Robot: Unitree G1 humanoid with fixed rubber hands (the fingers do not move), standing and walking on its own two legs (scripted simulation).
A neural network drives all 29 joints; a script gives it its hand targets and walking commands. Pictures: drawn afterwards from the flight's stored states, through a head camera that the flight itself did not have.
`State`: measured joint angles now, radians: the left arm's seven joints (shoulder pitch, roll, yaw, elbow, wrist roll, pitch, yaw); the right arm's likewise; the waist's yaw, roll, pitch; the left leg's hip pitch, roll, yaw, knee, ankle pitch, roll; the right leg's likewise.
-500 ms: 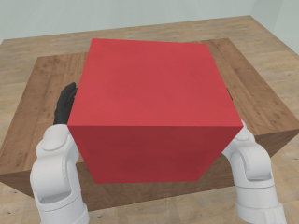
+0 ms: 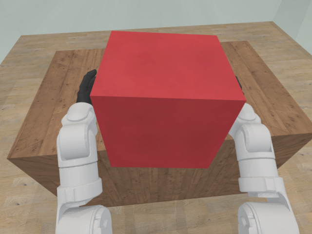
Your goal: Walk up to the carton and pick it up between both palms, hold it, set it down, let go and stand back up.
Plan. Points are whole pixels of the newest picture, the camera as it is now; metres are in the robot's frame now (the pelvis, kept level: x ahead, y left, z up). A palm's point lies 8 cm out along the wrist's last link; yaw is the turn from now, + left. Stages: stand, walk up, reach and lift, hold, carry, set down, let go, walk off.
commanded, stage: hold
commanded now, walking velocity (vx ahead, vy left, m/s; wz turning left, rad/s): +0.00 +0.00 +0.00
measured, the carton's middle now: (162, 103) +0.39 +0.00 +0.14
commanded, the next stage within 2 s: none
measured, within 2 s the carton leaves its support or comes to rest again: neither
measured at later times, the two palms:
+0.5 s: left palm (92, 95) +0.39 +0.16 +0.17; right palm (234, 96) +0.41 -0.18 +0.15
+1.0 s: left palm (83, 111) +0.33 +0.17 +0.18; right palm (238, 115) +0.35 -0.17 +0.15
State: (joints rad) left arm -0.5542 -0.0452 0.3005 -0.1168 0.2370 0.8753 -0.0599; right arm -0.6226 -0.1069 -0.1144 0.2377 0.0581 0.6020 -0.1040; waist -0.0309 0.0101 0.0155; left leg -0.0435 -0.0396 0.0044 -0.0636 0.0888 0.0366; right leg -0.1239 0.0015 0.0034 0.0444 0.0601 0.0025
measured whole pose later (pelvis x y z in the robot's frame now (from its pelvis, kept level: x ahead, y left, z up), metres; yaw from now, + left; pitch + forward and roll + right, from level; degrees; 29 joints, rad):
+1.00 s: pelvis +0.03 +0.01 +0.00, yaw +0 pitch -9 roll +0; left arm -0.30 -0.06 0.22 -0.53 0.24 1.08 -0.08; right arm -0.37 -0.15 0.02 -0.12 0.17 0.73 -0.18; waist -0.09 0.01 0.14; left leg 0.21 -0.04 0.00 -0.09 0.02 0.04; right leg 0.18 0.00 0.00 -0.08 0.05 0.01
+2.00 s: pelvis +0.07 +0.00 +0.00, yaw +1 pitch -3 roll +0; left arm -0.30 -0.05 0.23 -0.61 0.23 1.10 -0.08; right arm -0.37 -0.13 0.01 -0.18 0.20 0.74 -0.20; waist -0.12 0.01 0.11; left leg 0.16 -0.04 -0.02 -0.09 -0.01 0.03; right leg 0.13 0.00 -0.01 -0.09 0.01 0.01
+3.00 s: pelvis +0.04 -0.01 +0.00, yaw +1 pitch +5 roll +0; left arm -0.41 -0.04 0.28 -0.31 0.20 0.92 -0.05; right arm -0.52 -0.13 -0.02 0.08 0.13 0.64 -0.16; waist -0.07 0.02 -0.03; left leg -0.05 -0.03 -0.02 -0.09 0.05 0.02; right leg -0.09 0.01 -0.02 -0.07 0.06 -0.01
